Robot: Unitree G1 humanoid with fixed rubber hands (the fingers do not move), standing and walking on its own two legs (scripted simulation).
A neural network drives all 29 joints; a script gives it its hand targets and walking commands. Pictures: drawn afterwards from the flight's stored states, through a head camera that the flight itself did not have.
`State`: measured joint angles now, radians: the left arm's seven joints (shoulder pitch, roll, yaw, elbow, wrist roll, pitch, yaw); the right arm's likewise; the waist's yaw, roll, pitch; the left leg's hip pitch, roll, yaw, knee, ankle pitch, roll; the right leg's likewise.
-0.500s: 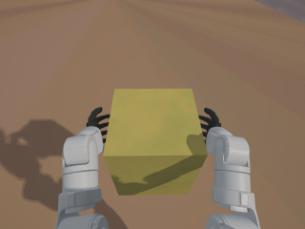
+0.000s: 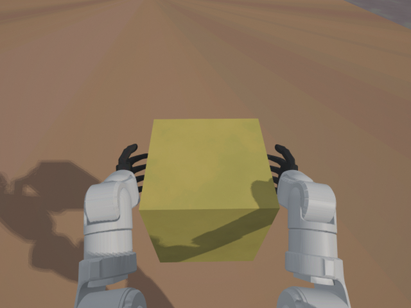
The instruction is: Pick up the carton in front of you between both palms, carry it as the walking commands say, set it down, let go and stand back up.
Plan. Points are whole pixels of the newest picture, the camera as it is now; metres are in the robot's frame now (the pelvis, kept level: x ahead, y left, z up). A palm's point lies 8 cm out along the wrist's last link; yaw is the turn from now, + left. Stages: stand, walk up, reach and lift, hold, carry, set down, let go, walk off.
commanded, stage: carry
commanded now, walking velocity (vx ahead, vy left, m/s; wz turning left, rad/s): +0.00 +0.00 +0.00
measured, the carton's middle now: (206, 194) +0.34 +0.00 +0.05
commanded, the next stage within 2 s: none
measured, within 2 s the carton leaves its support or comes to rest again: neither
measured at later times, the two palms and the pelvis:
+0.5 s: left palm (126, 183) +0.31 +0.15 +0.12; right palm (287, 183) +0.31 -0.15 +0.11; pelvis -0.01 +0.00 +0.00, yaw +0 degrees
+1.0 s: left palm (125, 183) +0.31 +0.15 +0.12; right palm (285, 183) +0.31 -0.15 +0.11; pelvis -0.01 +0.00 +0.00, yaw +0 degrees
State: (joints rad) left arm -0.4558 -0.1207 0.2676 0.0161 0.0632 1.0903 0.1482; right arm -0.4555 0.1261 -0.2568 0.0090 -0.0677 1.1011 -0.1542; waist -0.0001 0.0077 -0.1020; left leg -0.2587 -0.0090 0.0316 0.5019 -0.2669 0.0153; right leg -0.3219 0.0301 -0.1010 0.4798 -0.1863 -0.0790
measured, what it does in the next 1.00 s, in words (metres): stands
